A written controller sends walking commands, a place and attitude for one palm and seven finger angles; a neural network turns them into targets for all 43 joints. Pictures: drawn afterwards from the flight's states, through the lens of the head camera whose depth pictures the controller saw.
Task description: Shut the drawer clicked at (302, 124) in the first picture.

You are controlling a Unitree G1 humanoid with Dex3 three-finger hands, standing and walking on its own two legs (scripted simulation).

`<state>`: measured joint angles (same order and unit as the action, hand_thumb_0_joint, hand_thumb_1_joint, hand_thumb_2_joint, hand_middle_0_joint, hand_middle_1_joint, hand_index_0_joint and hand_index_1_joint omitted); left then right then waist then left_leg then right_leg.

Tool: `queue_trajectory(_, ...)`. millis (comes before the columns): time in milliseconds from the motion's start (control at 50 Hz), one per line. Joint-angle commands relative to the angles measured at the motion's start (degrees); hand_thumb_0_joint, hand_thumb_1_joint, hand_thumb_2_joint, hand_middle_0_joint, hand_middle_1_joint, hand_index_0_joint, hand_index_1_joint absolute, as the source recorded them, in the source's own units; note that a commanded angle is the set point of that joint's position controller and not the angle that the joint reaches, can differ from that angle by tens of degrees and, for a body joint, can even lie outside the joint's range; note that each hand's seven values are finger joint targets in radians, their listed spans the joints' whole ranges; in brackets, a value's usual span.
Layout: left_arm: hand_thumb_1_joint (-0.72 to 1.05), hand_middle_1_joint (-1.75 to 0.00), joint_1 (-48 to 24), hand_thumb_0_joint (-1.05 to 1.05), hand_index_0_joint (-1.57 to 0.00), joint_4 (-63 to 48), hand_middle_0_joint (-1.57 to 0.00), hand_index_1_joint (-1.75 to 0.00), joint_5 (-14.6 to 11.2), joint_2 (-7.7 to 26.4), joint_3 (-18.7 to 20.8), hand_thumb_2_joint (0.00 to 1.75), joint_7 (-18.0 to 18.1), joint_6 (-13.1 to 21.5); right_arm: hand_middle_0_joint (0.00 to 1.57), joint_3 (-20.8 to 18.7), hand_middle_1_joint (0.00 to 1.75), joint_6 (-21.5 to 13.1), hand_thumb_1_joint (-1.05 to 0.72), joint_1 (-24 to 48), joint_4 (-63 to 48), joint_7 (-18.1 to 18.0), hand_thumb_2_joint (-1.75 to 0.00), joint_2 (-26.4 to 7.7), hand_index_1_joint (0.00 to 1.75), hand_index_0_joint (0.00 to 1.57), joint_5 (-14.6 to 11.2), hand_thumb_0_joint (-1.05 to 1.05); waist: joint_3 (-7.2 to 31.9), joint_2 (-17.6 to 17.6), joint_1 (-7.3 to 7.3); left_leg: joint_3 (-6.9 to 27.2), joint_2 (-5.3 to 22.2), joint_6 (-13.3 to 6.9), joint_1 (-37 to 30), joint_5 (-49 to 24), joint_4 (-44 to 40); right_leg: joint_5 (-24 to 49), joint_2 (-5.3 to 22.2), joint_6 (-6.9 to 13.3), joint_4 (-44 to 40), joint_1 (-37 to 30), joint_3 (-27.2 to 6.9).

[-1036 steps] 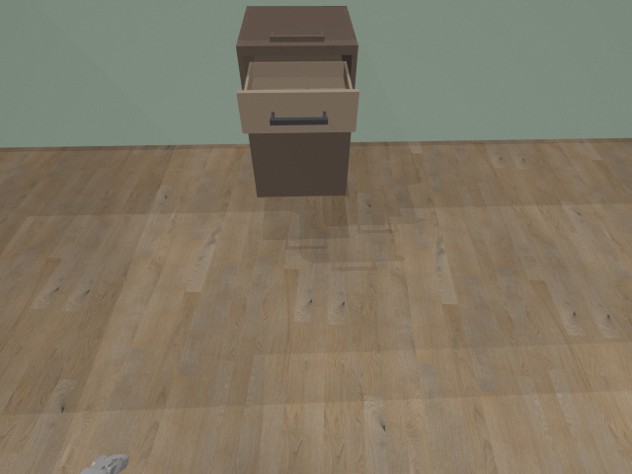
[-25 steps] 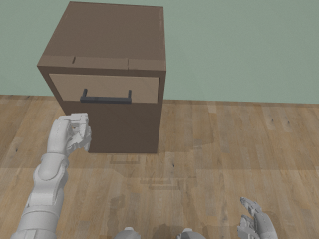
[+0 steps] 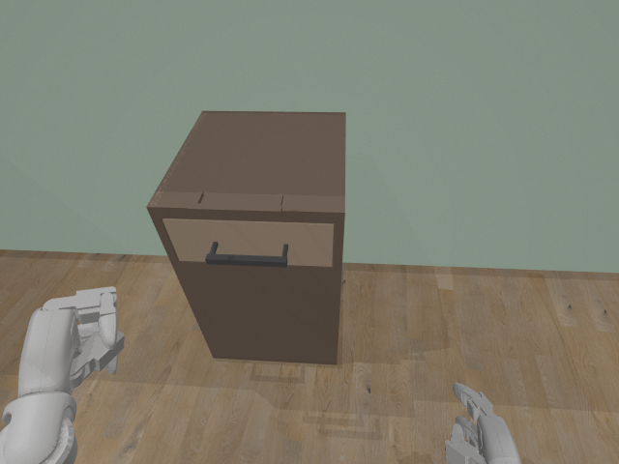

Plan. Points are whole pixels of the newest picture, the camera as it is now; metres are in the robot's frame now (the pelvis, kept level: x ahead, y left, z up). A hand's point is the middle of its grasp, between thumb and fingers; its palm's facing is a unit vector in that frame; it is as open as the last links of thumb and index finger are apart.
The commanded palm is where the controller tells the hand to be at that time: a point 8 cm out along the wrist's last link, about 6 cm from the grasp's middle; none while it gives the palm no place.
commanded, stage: draw the hand back to the body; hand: left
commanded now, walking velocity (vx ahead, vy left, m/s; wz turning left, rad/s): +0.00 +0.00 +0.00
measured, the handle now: (248, 253) +0.59 +0.20 -0.17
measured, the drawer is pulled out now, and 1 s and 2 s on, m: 0.00 0.00 0.00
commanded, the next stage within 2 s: step back with the hand held close in 0.32 s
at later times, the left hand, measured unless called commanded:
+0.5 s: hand (88, 356) +0.17 +0.22 +0.17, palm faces +0.40 -0.82 -0.40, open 3.2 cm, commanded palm +0.12 +0.26 +0.18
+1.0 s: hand (25, 403) +0.13 +0.25 +0.17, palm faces +0.37 -0.80 -0.48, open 3.2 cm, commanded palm +0.07 +0.29 +0.18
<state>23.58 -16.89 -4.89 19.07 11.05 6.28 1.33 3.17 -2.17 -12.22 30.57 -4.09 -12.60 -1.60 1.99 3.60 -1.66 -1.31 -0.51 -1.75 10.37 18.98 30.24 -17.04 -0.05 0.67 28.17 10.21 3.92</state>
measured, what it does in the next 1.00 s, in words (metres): shifts its weight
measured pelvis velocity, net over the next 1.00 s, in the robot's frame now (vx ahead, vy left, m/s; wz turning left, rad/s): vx -0.06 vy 0.01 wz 0.00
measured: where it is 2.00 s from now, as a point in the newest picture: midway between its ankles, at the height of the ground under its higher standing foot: outside the picture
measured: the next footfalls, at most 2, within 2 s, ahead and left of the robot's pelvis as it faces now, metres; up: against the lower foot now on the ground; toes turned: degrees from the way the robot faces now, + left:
right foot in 2.00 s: -0.27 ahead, -0.10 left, +0.00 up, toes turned -5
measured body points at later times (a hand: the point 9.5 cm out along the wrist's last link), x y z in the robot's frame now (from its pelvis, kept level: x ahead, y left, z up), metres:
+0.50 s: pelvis -0.01 -0.02 +0.00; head -0.03 -0.04 +0.45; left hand +0.14 +0.26 +0.19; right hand +0.17 -0.23 -0.08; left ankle -0.03 +0.10 -0.74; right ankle -0.02 -0.11 -0.74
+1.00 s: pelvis -0.06 +0.01 +0.00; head -0.04 +0.00 +0.45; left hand +0.10 +0.29 +0.19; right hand +0.13 -0.23 -0.08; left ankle -0.03 +0.10 -0.74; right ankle -0.02 -0.11 -0.74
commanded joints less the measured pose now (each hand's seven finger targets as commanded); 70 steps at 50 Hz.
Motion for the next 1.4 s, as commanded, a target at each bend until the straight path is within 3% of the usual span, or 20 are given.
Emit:
queue_trajectory(0, 0.90, -1.60, -2.57, 0.00, -1.40, -21.37, -1.40, -1.60, -0.01, 10.39, 9.04, 0.90, 0.83, 5.24, 0.20, -2.45, 0.30, -4.95, -0.90, 6.92, -8.29, 0.27, -0.90, -5.38, 0.30, 0.20, 0.20, 0.00, 4.36, 2.81, -0.66, 2.41, 2.09, 0.69, -2.41, -19.92, -5.92, 16.55, 0.88, 1.06, -4.15, -4.07, -1.49)
queue_trajectory(120, 0.90, -1.60, 4.98, 0.00, -1.40, -26.31, -1.40, -1.60, -0.05, 11.16, 12.87, 0.90, 1.03, 6.76, 0.20, -3.21, 0.30, -7.05, -0.90, 7.46, -7.57, 0.34, -0.90, -5.17, 0.30, 0.20, 0.22, 0.00, 2.36, 0.00, -1.44, 1.81, 2.12, 0.37, -2.79, -17.72, -6.14, 16.04, 0.66, 0.76, -5.32, -3.87, -1.74)
queue_trajectory(180, 0.90, -1.60, 4.84, 0.00, -1.40, -17.63, -1.40, -1.60, 0.04, 6.34, 9.34, 0.90, 0.49, 6.06, 0.20, -3.41, 0.30, -6.47, -0.90, 7.06, -6.12, 0.20, -0.90, -5.40, 0.30, 0.20, 0.12, 0.00, -5.51, -3.51, -0.10, 1.49, 2.13, 0.12, -0.63, -11.60, -6.74, 10.10, 0.61, 0.41, -7.48, 0.30, -1.91)
queue_trajectory(220, 0.90, -1.60, 2.64, 0.00, -1.40, -16.79, -1.40, -1.60, 0.23, 6.95, 9.84, 0.90, 0.60, 6.54, 0.20, -3.81, 0.30, -6.21, -0.90, 7.07, -5.98, -0.23, -0.90, -5.85, 0.30, 0.20, 0.09, 0.00, -5.68, -4.28, -0.01, 1.47, 1.94, -0.38, -0.82, -8.95, -6.58, 6.72, 0.86, 0.15, -8.36, 1.20, -2.48)
queue_trajectory(340, 0.90, -1.60, 1.57, 0.00, -1.40, -24.21, -1.40, -1.60, 0.71, 10.30, 11.80, 0.90, 1.37, 8.35, 0.20, -3.47, 0.30, -8.06, -0.90, 7.82, -6.56, -0.71, -0.90, -5.27, 0.30, 0.20, 0.79, 0.00, 4.57, 1.62, -1.66, 1.30, 1.16, -0.62, -3.93, -12.75, -6.15, 11.41, 1.79, 0.51, -6.55, -4.75, -3.11)
queue_trajectory(380, 0.90, -1.60, 2.42, 0.00, -1.40, -25.44, -1.40, -1.60, 0.73, 10.64, 11.86, 0.90, 1.66, 8.40, 0.20, -3.21, 0.30, -8.89, -0.90, 7.97, -6.35, -0.72, -0.90, -5.03, 0.30, 0.20, 0.80, 0.00, 4.17, 2.94, -1.70, 1.48, 1.22, -0.33, -3.52, -13.46, -6.16, 12.48, 1.83, 0.67, -6.46, -5.16, -3.28)
queue_trajectory(420, 0.90, -1.60, 3.13, 0.00, -1.40, -24.95, -1.40, -1.60, 0.79, 10.64, 11.95, 0.90, 1.85, 8.16, 0.20, -3.24, 0.30, -9.32, -0.90, 8.06, -6.09, -0.76, -0.90, -4.91, 0.30, 0.20, 0.76, 0.00, 2.85, 1.42, -1.68, 1.51, 1.40, -0.27, -3.45, -14.77, -6.14, 13.86, 1.61, 0.64, -6.39, -4.66, -2.96)
queue_trajectory(440, 0.90, -1.60, -4.85, 0.00, -1.40, -28.83, -1.40, -1.60, 0.69, 17.87, 20.66, 0.90, 2.17, 11.00, 0.20, -3.97, 0.30, -7.66, -0.90, 6.23, -7.33, -0.28, -0.90, -6.87, 0.30, 0.20, 0.90, 0.00, -4.03, -3.26, 0.88, 2.85, 2.38, -1.17, 2.08, -10.01, -4.40, 14.51, 5.58, 0.80, -10.96, 0.64, -10.56)
queue_trajectory(460, 0.90, -1.60, -5.31, 0.00, -1.40, -25.43, -1.40, -1.60, 1.09, 17.77, 20.87, 0.90, 2.09, 12.28, 0.20, -4.05, 0.30, -7.06, -0.90, 5.78, -6.18, -0.26, -0.90, -5.67, 0.30, 0.20, 0.78, 0.00, -5.25, -3.64, 1.33, 3.30, 2.12, -0.81, 2.41, -7.26, -2.92, 12.96, 7.94, 1.81, -12.79, 2.53, -12.32)
queue_trajectory(480, 0.90, -1.60, 1.51, 0.00, -1.40, -18.55, -1.40, -1.60, 1.54, 12.76, 17.26, 0.90, 1.80, 11.86, 0.20, -4.35, 0.30, -6.37, -0.90, 5.83, -4.80, -0.24, -0.90, -5.35, 0.30, 0.20, 1.06, 0.00, -6.79, -7.13, 1.75, 3.16, 2.14, -0.76, 1.21, -8.14, -1.86, 13.15, 8.43, 2.01, -13.16, 4.84, -11.46)
queue_trajectory(560, 0.90, -1.60, 10.44, 0.00, -1.40, -15.66, -1.40, -1.60, 1.54, 7.43, 13.41, 0.90, 0.98, 12.56, 0.20, -5.67, 0.30, -4.05, -0.90, 6.58, -5.44, 0.49, -0.90, -6.71, 0.30, 0.20, 1.12, 0.00, -0.89, -1.25, 1.67, 3.57, 3.95, -0.75, 1.18, -16.49, -5.47, 18.72, 6.65, 0.71, -7.94, 0.45, -6.34)
queue_trajectory(660, 0.90, -1.60, 14.28, 0.00, -1.40, -23.50, -1.40, -1.60, 1.24, 11.70, 16.72, 0.90, 1.50, 13.64, 0.20, -6.44, 0.30, -2.08, -0.90, 7.88, -7.46, 0.48, -0.90, -7.04, 0.30, 0.20, 0.91, 0.00, 8.63, -2.53, 0.87, 4.28, 5.10, -0.87, 1.90, -27.16, -5.95, 27.15, 5.36, -0.12, -2.48, -6.49, -4.39)
queue_trajectory(740, 0.90, -1.60, 15.00, 0.00, -1.40, -28.60, -1.40, -1.60, 1.05, 13.54, 18.16, 0.90, 2.30, 14.03, 0.20, -6.64, 0.30, -1.63, -0.90, 7.34, -8.70, -0.24, -0.90, -6.95, 0.30, 0.20, 0.74, 0.00, 11.03, -1.94, 1.08, 4.37, 5.13, -0.64, 3.06, -29.10, -4.64, 30.70, 5.44, -0.14, -0.46, -7.27, -5.06)
queue_trajectory(860, 0.90, -1.60, 14.70, 0.00, -1.40, -26.38, -1.40, -1.60, 1.18, 12.29, 17.31, 0.90, 2.75, 13.82, 0.20, -6.68, 0.30, -1.82, -0.90, 6.90, -7.84, -0.91, -0.90, -7.01, 0.30, 0.20, 1.14, 0.00, 6.03, 2.32, 1.27, 6.37, 6.42, -1.06, 7.88, -21.99, -7.78, 20.39, 3.56, -0.53, 0.18, -3.44, -4.62)
queue_trajectory(1000, 0.90, -1.60, 11.23, 0.00, -1.40, -23.65, -1.40, -1.60, 2.35, 10.59, 15.44, 0.90, 3.09, 14.80, 0.20, -6.41, 0.30, -2.91, -0.90, 6.39, -7.80, -0.51, -0.90, -7.47, 0.30, 0.20, 0.94, 0.00, -0.89, -2.02, 2.11, 8.08, 6.37, -2.73, 22.00, 9.02, -11.46, 1.97, 3.43, -0.50, -2.50, -2.94, -7.62)
queue_trajectory(1120, 0.90, -1.60, 9.35, 0.00, -1.40, -28.17, -1.40, -1.60, 3.12, 11.82, 15.46, 0.90, 4.02, 16.10, 0.20, -6.24, 0.30, -4.14, -0.90, 5.18, -7.76, -0.42, -0.90, -7.48, 0.30, 0.20, 1.58, 0.00, -0.39, -3.79, 2.67, 7.49, 4.20, -2.19, 16.69, 10.60, -5.61, -10.18, 5.13, 0.64, -9.33, 6.06, -9.98)
queue_trajectory(1180, 0.90, -1.60, 10.00, 0.00, -1.40, -31.16, -1.40, -1.60, 3.11, 12.64, 16.43, 0.90, 4.44, 16.73, 0.20, -5.96, 0.30, -4.74, -0.90, 5.12, -7.68, -0.56, -0.90, -7.62, 0.30, 0.20, 1.82, 0.00, 1.85, 1.87, 2.75, 10.03, 6.07, -2.57, 18.23, 9.60, -10.91, -3.78, 2.51, -0.16, -4.13, 1.74, -6.81)
queue_trajectory(1260, 0.90, -1.60, 11.28, 0.00, -1.40, -29.79, -1.40, -1.60, 4.24, 12.85, 18.58, 0.90, 4.11, 17.25, 0.20, -6.35, 0.30, -5.41, -0.90, 6.27, -8.40, -0.86, -0.90, -7.70, 0.30, 0.20, 1.78, 0.00, 3.13, 8.80, 1.61, 15.73, 12.02, -5.19, 32.73, 16.84, -18.96, 7.19, -2.63, -1.66, 11.29, -12.54, -4.93)
queue_trajectory(1320, 0.90, -1.60, 12.17, 0.00, -1.40, -28.41, -1.40, -1.60, 4.21, 13.65, 20.21, 0.90, 3.62, 17.77, 0.20, -6.89, 0.30, -5.75, -0.90, 6.23, -7.91, -0.70, -0.90, -7.49, 0.30, 0.20, 1.75, 0.00, 2.88, 3.21, 1.75, 13.51, 10.49, -5.37, 33.44, 10.54, -13.89, 13.29, -2.17, -1.32, 10.36, -13.06, -7.35)
queue_trajectory(1380, 0.90, -1.60, 11.90, 0.00, -1.40, -27.86, -1.40, -1.60, 3.31, 13.27, 19.78, 0.90, 2.73, 18.43, 0.20, -7.12, 0.30, -5.58, -0.90, 5.87, -6.15, -0.29, -0.90, -7.50, 0.30, 0.20, 1.88, 0.00, 4.37, -2.05, 2.48, 9.87, 7.04, -3.48, 24.48, -1.64, -7.68, 21.33, 0.60, -0.10, 4.95, -6.80, -10.69)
